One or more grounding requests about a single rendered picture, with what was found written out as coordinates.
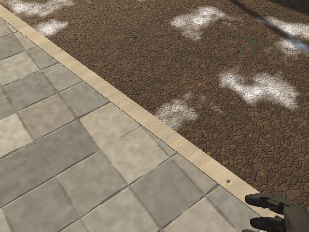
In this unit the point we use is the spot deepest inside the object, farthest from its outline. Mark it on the right robot hand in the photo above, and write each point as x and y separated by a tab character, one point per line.
295	218

